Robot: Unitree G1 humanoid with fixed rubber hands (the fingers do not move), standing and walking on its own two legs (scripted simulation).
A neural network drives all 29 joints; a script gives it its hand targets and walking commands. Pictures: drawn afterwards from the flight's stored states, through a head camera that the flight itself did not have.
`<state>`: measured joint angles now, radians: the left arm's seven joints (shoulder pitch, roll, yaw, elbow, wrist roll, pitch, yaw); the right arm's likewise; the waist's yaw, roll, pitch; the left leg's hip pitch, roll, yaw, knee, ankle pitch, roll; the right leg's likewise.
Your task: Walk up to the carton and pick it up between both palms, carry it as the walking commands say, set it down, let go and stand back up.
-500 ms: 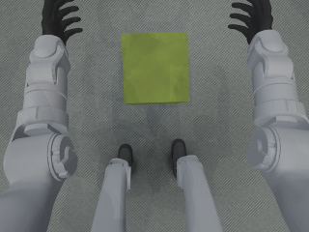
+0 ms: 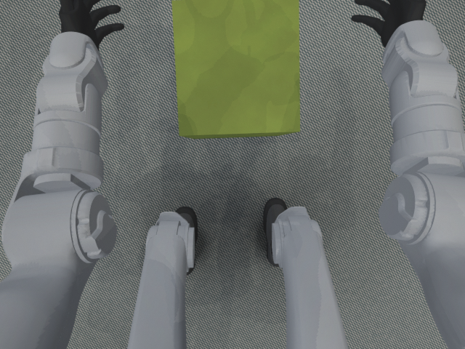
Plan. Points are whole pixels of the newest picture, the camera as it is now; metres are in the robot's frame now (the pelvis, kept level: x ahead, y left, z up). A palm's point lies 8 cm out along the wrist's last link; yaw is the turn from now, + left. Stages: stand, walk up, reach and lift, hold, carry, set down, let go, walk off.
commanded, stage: reach and lift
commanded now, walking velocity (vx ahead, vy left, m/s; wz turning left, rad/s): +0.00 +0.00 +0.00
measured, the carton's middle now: (235, 82) +0.55 -0.03 -0.43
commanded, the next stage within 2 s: none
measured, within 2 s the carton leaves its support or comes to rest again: neither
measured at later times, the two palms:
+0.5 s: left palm (127, 66) +0.55 +0.18 -0.27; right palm (345, 61) +0.54 -0.22 -0.27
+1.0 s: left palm (141, 81) +0.54 +0.18 -0.36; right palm (325, 73) +0.54 -0.22 -0.35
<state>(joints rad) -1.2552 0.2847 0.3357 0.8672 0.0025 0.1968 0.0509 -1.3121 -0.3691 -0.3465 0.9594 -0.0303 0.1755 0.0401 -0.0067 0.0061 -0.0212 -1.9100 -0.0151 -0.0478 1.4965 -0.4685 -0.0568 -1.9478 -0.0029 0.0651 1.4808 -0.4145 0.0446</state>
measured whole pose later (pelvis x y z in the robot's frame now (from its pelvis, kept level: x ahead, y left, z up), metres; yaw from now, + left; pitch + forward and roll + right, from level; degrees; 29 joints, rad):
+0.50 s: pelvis -0.02 +0.00 -0.12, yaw +1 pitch +45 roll +2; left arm -1.41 0.36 0.20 1.02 -0.13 0.13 0.10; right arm -1.44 -0.42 -0.18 1.08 0.12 0.13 -0.05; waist -0.02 0.01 0.17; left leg -2.17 -0.05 -0.07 1.97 -0.59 -0.09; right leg -2.22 0.02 0.08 1.96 -0.53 0.05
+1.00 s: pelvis -0.02 +0.00 -0.19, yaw +1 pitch +38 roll +1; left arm -1.50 0.40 0.06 1.08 -0.25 0.09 0.13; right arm -1.55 -0.47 -0.10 1.18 0.24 0.06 -0.07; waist -0.02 0.01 0.40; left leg -2.24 -0.06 -0.07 2.22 -0.63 -0.09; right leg -2.28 0.01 0.08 2.20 -0.57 0.06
